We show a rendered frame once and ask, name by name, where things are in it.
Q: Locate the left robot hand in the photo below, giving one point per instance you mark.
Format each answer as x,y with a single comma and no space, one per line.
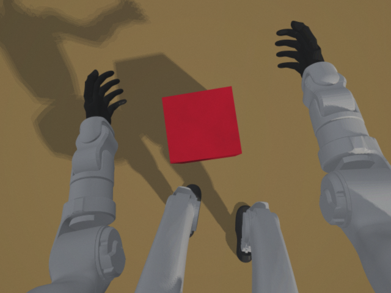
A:
96,104

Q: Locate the left robot forearm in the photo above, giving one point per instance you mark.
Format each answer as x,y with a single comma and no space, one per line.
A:
90,201

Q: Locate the right robot upper arm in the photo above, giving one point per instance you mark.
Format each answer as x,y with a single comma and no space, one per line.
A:
359,202

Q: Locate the carton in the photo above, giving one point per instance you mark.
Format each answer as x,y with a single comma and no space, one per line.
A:
201,126

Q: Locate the left robot foot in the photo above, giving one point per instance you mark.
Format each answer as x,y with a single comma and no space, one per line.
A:
196,190

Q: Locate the right robot forearm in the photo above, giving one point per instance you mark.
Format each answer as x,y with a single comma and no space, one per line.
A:
338,125

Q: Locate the right robot thigh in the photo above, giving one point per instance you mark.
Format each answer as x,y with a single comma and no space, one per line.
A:
271,267

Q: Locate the right robot hand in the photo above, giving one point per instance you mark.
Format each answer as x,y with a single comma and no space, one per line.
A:
308,51

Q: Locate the left robot upper arm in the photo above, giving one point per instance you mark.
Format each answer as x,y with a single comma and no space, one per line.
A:
85,261

